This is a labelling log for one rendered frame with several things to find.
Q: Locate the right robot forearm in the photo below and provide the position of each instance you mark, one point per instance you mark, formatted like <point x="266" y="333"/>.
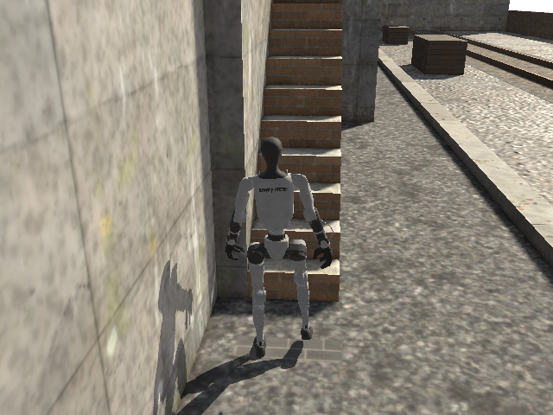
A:
<point x="319" y="231"/>

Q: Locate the left robot forearm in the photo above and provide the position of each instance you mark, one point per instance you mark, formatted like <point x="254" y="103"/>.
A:
<point x="234" y="230"/>

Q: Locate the right robot foot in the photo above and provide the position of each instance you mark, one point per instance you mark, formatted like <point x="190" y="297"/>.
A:
<point x="307" y="333"/>

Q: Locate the left robot upper arm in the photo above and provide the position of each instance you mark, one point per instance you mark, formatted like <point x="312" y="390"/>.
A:
<point x="246" y="184"/>

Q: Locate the right robot hand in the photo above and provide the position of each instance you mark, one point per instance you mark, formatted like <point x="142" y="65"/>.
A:
<point x="328" y="255"/>

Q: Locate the left robot hand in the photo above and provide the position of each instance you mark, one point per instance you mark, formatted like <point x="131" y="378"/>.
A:
<point x="237" y="248"/>

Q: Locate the right robot upper arm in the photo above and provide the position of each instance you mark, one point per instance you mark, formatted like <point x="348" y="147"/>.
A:
<point x="301" y="182"/>

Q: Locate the robot left shin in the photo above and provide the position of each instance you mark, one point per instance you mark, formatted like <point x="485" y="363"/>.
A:
<point x="258" y="318"/>

